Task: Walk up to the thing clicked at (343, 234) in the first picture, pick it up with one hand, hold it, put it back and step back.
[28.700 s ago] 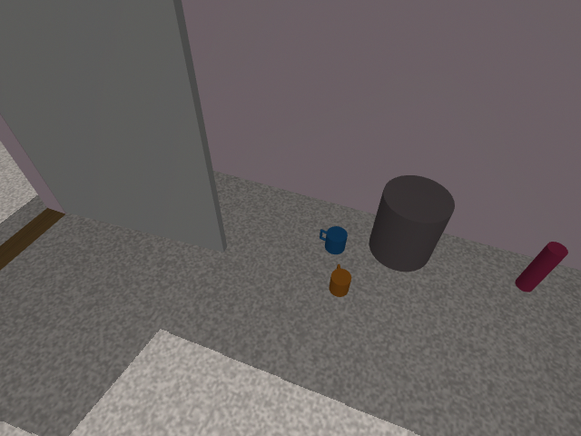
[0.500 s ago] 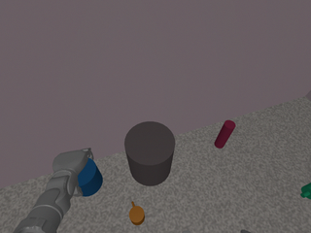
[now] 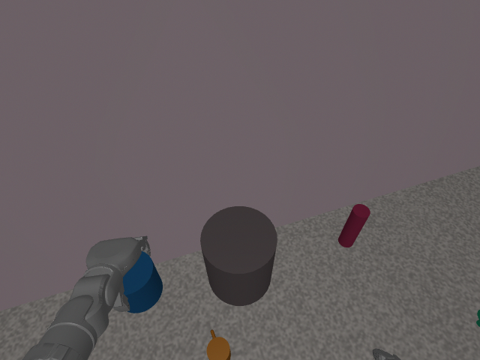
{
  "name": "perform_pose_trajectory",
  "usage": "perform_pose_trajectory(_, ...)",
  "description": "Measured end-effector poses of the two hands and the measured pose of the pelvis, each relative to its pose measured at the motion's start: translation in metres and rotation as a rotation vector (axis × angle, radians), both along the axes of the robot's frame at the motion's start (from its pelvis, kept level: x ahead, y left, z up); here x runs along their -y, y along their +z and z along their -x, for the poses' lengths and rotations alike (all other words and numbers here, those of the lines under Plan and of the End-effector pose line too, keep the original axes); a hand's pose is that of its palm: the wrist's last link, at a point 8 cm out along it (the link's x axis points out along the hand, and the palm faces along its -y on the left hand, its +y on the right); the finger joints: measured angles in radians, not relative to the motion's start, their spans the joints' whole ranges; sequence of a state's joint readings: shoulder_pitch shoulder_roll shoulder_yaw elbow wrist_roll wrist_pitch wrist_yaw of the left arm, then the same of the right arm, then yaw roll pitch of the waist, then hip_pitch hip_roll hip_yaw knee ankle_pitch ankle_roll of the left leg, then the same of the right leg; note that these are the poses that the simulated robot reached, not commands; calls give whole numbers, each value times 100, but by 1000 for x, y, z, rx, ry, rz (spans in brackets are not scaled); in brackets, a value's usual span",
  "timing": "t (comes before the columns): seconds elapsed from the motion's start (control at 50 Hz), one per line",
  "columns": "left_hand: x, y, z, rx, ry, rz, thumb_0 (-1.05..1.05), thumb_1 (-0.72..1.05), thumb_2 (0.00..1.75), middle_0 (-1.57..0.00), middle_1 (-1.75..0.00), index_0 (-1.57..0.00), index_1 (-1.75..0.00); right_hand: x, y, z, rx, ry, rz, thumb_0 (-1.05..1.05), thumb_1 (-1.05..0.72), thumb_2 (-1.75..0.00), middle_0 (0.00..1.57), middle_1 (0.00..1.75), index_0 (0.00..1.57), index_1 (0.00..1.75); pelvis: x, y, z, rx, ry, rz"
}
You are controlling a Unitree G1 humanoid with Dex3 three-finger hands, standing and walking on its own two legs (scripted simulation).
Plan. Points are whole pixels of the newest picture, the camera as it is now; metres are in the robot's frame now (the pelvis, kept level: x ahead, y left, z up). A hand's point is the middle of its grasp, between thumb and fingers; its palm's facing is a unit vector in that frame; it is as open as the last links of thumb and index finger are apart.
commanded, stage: hold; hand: left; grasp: from above
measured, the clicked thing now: (126, 283) +0.31 +0.24 -0.10
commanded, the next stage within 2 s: crouch in 1.50 s
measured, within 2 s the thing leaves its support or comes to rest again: neither
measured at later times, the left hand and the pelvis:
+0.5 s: hand (123, 282) +0.29 +0.22 -0.03, palm faces -0.45 -0.06 -0.89, open 11.7 cm; pelvis -0.01 +0.00 +0.01, yaw +0 degrees
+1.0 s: hand (122, 282) +0.28 +0.21 -0.02, palm faces -0.44 -0.07 -0.89, open 11.7 cm; pelvis -0.01 -0.01 +0.02, yaw +0 degrees
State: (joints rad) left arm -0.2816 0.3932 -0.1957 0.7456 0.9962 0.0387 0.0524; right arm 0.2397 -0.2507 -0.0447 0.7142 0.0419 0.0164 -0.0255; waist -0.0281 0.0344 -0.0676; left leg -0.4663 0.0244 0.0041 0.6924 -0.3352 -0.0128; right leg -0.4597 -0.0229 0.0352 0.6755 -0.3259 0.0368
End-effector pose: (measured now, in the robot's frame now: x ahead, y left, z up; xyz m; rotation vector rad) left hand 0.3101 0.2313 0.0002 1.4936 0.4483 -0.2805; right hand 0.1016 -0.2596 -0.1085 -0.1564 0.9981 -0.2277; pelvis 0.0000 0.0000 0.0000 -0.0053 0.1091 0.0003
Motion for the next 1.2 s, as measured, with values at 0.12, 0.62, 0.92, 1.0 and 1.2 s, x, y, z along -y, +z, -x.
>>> perform_pose_trajectory(0.12,5,5,4,-11,-17,16,-1,-20,66,-62,-81,-50,-75,1,4,-5,14,4,-2,1,-90,-89,20,30,20,29,1,3,0,14,-2,-2)
perform_pose_trajectory(0.62,15,26,23,-7,-37,19,-2,-21,69,-61,-83,-48,-77,-1,14,-14,66,24,-25,1,-90,-89,20,30,20,29,6,11,11,68,-8,-11)
perform_pose_trajectory(0.92,17,37,24,11,-38,16,-2,-22,71,-60,-84,-47,-78,0,19,-21,83,33,-25,1,-91,-90,20,30,20,29,8,14,12,88,-7,-13)
perform_pose_trajectory(1.0,17,40,24,9,-40,19,-2,-22,71,-60,-84,-47,-78,-1,22,-23,93,33,-25,1,-91,-90,20,30,20,29,8,15,11,93,-8,-13)
perform_pose_trajectory(1.2,16,34,25,-22,-42,25,-2,-21,71,-59,-84,-47,-78,-5,24,-28,98,36,-30,1,-91,-90,20,30,20,29,7,17,9,94,-10,-14)
